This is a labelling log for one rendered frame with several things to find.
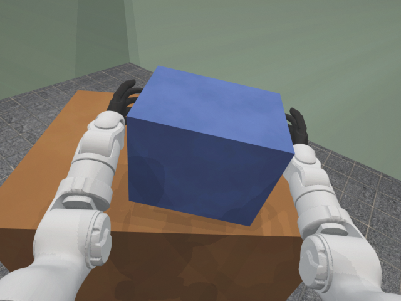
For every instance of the left robot forearm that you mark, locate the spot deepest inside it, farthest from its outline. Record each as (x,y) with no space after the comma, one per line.
(89,180)

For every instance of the left robot upper arm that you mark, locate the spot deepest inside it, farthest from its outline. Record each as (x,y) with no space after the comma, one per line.
(70,242)

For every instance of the pedestal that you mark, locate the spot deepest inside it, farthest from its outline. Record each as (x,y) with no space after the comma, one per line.
(157,254)

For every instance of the left robot hand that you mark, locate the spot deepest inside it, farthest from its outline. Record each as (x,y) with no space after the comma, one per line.
(120,99)

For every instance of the right robot hand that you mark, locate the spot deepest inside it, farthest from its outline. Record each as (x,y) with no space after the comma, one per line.
(298,127)

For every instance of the right robot upper arm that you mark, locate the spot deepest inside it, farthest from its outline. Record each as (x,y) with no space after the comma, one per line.
(342,268)

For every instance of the right robot forearm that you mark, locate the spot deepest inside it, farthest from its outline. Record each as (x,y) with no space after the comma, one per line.
(314,198)

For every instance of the carton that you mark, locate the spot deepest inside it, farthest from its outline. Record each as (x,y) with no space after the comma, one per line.
(205,146)

